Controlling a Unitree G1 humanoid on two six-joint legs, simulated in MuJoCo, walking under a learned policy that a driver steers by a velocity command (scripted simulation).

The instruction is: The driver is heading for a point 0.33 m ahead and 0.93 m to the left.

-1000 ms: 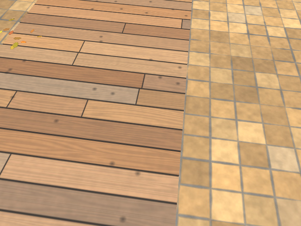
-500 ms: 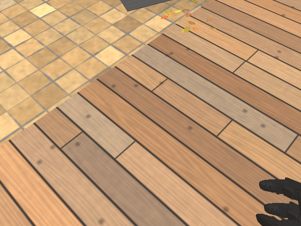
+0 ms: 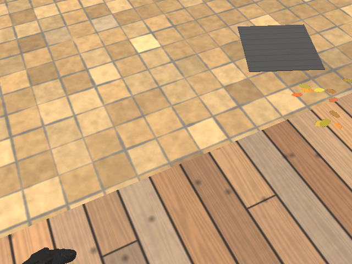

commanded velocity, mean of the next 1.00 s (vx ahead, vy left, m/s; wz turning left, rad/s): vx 1.00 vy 0.00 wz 1.00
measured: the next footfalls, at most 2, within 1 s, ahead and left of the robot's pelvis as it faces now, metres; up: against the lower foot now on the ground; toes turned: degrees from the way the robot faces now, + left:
left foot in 0.38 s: +0.51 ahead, +0.12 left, +0.00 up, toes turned +23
right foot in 0.78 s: +0.97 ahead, +0.20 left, +0.00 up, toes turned +47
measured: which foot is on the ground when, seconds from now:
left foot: up 0.00-0.36, down 0.38-0.78, up 0.80-1.00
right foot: down 0.00-0.36, up 0.38-0.76, down 0.78-1.00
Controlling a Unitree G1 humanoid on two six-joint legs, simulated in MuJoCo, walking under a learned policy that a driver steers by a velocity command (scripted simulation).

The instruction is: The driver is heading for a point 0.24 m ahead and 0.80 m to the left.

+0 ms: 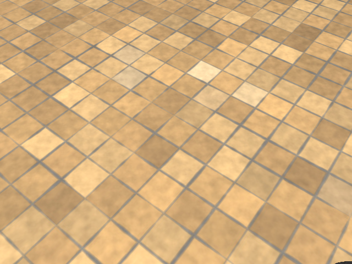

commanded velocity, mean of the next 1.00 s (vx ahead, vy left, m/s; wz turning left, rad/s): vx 0.54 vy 0.00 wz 0.55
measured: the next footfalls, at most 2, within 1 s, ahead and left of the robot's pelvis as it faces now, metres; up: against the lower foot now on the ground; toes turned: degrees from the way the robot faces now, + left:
left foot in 0.22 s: +0.39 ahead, +0.06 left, +0.00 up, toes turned +14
right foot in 0.60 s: +0.76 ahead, +0.04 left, +0.00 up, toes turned +18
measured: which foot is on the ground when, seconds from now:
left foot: up 0.00-0.20, down 0.22-0.62, up 0.64-1.00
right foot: down 0.00-0.22, up 0.24-0.58, down 0.60-1.00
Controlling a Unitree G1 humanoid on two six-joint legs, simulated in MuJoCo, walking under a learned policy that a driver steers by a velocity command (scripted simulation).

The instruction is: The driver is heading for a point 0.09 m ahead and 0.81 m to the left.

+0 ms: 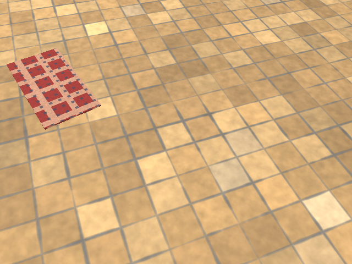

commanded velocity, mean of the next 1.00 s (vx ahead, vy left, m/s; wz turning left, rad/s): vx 0.88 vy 0.00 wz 0.95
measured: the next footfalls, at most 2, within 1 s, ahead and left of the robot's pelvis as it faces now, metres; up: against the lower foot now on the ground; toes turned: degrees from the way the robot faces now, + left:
left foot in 0.12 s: +0.01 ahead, +0.11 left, +0.00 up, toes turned +10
right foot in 0.52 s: +0.44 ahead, +0.01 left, +0.00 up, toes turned +29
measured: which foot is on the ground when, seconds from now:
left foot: up 0.00-0.10, down 0.12-0.52, up 0.54-0.94, down 0.96-1.00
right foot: down 0.00-0.12, up 0.14-0.50, down 0.52-0.96, up 0.98-1.00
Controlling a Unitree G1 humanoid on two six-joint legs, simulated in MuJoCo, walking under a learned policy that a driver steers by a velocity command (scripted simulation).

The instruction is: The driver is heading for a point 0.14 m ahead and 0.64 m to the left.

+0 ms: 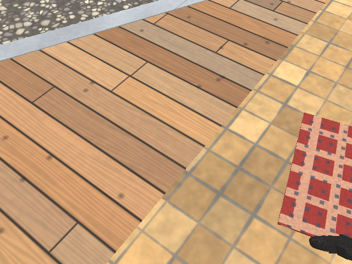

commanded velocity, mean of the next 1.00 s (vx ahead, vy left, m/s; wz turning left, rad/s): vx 0.44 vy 0.00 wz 1.00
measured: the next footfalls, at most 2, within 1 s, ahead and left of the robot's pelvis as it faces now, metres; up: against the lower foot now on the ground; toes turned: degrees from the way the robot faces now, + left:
right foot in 0.38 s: +0.61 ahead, -0.05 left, +0.00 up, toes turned +23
left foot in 0.80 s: +0.56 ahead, +0.21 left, +0.00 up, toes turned +48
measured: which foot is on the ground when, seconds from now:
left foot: down 0.00-0.38, up 0.40-0.78, down 0.80-1.00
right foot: up 0.00-0.36, down 0.38-0.80, up 0.82-1.00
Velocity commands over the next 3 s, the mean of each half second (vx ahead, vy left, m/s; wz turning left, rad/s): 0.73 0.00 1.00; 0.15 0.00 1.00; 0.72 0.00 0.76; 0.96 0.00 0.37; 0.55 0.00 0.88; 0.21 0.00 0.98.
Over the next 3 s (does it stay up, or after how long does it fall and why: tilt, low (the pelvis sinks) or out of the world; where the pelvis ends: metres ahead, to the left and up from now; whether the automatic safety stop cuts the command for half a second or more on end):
stays up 0.53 1.24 0.06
